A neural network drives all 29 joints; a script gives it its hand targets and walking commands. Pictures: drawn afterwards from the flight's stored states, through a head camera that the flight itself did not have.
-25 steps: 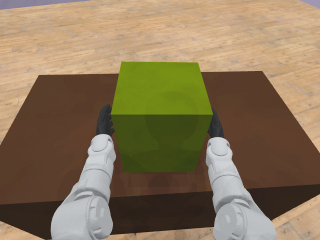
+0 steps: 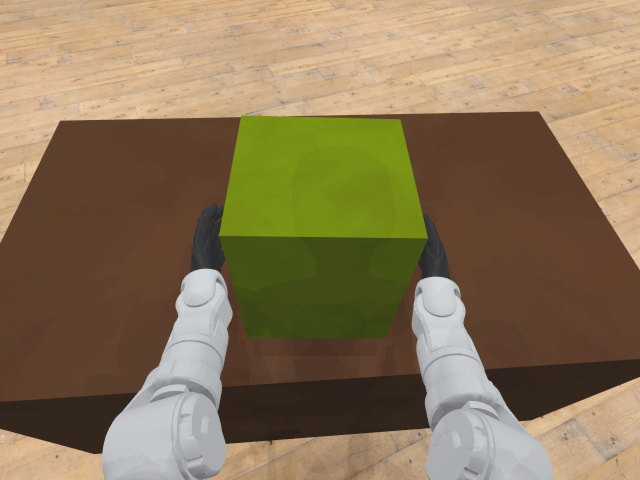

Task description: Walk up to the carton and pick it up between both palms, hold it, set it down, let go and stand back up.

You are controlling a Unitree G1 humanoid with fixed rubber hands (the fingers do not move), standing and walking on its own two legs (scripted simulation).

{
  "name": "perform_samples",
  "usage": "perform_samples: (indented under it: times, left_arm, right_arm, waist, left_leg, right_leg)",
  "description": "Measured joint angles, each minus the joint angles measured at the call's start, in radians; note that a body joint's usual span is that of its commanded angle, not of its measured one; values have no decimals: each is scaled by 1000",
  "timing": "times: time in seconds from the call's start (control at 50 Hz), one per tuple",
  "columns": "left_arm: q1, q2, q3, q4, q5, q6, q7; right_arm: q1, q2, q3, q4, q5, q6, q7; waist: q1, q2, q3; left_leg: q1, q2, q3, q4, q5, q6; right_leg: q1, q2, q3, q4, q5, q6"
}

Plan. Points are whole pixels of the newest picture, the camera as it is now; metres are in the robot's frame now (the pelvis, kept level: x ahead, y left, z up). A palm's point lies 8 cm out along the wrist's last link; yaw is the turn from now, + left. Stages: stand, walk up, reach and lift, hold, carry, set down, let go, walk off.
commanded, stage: set down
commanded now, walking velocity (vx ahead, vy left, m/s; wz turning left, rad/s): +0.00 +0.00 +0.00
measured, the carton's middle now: (319, 235) +0.44 +0.02 +0.02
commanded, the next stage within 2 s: none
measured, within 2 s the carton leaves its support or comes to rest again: rests again in 0.64 s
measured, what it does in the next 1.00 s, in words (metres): stands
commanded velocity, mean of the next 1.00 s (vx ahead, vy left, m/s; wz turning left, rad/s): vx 0.00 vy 0.00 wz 0.00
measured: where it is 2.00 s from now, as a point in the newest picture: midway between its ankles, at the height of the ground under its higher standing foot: outside the picture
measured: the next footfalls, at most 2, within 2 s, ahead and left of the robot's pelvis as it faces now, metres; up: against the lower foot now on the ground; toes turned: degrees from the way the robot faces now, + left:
none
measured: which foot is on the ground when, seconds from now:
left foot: down 0.00-1.00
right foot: down 0.00-1.00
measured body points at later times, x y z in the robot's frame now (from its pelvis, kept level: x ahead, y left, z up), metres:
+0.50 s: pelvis +0.01 +0.00 -0.01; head +0.13 +0.01 +0.43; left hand +0.40 +0.17 -0.03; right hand +0.40 -0.13 -0.03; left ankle +0.01 +0.12 -0.74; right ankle -0.03 -0.10 -0.74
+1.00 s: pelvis +0.00 +0.00 -0.01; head +0.11 +0.01 +0.42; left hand +0.40 +0.17 -0.03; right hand +0.42 -0.14 -0.01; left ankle +0.01 +0.12 -0.74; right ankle -0.03 -0.10 -0.74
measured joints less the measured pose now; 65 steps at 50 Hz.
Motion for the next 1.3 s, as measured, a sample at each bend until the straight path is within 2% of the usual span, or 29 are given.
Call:
perform_samples:
  times: [0.58, 0.68, 0.74, 0.82, 0.9, 0.98, 1.12, 1.3]
  left_arm:
    - [35, -5, -1, 48, 2, -199, 2]
    - [42, -5, -25, 67, 2, -231, 20]
    - [42, -5, -66, 86, 2, -236, 43]
    - [42, -1, -110, 91, 2, -241, 65]
    - [42, 22, -144, 92, 2, -240, 64]
    - [39, 52, -169, 93, 2, -235, 59]
    - [39, 74, -180, 93, -4, -215, 46]
    - [40, 75, -191, 92, -4, -175, 39]
  right_arm:
    - [11, 0, -17, 86, 27, -202, -43]
    - [11, -30, -17, 150, 52, -266, -41]
    - [10, -71, 18, 211, 123, -289, -34]
    - [4, -124, 144, 259, 287, -276, -33]
    - [-25, -164, 254, 278, 422, -251, -34]
    - [-83, -193, 313, 288, 516, -227, -34]
    - [-156, -234, 408, 292, 613, -175, -33]
    - [-64, -238, 440, 295, 637, -173, -34]
  waist:
    - [8, 13, -86]
    - [17, 13, -118]
    - [32, 13, -159]
    - [43, 15, -193]
    - [36, 18, -212]
    - [19, 19, -218]
    - [-2, 13, -222]
    - [-4, 8, -220]
  left_leg:
    - [-252, 5, 0, 0, 29, -6]
    - [-305, 7, 0, 0, 36, -8]
    - [-335, 7, 0, 0, 39, -8]
    - [-345, 7, 0, 0, 39, -7]
    - [-345, 7, 0, 1, 39, -2]
    - [-345, 7, 0, 4, 43, -1]
    - [-346, 7, 0, 6, 51, 3]
    - [-345, 7, 0, 6, 63, 3]
  right_leg:
    - [-253, 4, 0, 0, 27, -1]
    - [-306, 6, 0, 0, 34, -3]
    - [-336, 6, 0, 0, 37, -3]
    - [-347, 6, 0, 0, 39, -3]
    - [-347, 7, 0, 0, 41, -3]
    - [-346, 7, 0, 1, 47, -3]
    - [-345, 7, 0, 1, 56, -3]
    - [-345, 7, 0, 1, 66, -3]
